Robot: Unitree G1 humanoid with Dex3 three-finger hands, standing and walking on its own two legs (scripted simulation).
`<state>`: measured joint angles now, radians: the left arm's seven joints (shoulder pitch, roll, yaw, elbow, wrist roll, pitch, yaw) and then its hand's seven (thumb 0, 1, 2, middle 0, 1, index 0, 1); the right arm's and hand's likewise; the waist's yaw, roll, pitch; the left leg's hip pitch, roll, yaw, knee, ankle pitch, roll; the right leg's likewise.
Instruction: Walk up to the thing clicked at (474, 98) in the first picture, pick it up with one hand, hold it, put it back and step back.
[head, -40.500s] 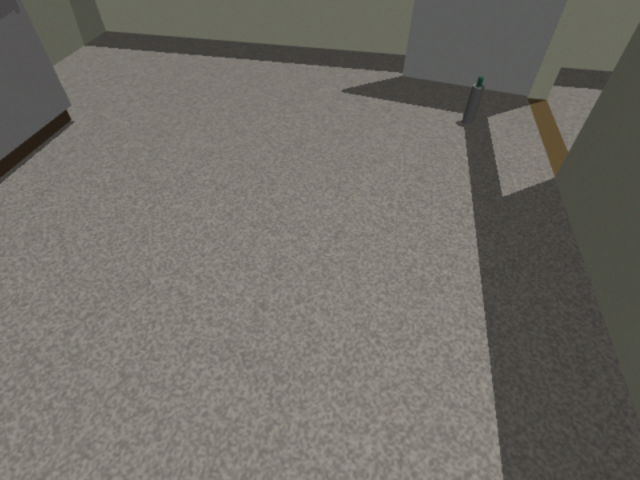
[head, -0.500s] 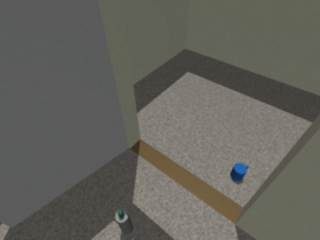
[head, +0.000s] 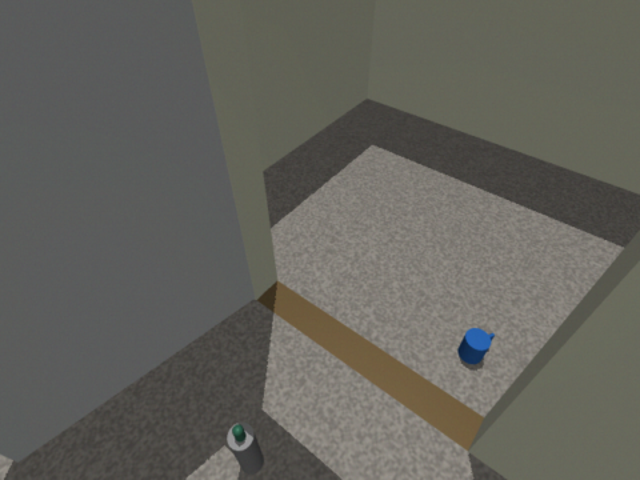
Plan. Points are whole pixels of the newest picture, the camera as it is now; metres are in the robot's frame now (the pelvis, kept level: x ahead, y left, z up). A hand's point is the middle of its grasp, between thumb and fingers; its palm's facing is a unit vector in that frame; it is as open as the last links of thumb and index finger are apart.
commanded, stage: stand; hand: left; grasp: from the side
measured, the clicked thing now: (245, 446) +0.36 +0.21 -0.64
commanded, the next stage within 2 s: step back in 0.32 s
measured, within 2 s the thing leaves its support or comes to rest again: neither
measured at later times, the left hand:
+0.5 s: hand out of the picture +0.07 +0.27 -0.16, palm faces -0.01 -0.92 -0.38, open 7.4 cm
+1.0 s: hand out of the picture +0.02 +0.30 -0.18, palm faces -0.13 -0.92 -0.36, open 7.4 cm
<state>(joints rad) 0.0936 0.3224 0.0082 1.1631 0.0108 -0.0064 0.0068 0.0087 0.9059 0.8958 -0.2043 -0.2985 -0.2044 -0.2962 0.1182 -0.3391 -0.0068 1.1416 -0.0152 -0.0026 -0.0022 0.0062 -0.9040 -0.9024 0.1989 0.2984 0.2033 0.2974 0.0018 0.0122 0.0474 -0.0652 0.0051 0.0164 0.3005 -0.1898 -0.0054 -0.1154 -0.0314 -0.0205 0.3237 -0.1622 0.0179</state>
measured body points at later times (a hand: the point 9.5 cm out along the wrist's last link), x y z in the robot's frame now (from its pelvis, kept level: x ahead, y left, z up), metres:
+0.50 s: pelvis -0.03 +0.00 -0.01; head +0.02 +0.00 +0.43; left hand +0.07 +0.31 -0.14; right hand +0.06 -0.31 -0.14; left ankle -0.01 +0.12 -0.75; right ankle +0.01 -0.13 -0.75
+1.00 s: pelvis -0.11 +0.05 -0.02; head -0.04 +0.07 +0.42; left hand +0.02 +0.35 -0.16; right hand -0.07 -0.26 -0.14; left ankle -0.09 +0.13 -0.75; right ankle -0.14 -0.08 -0.71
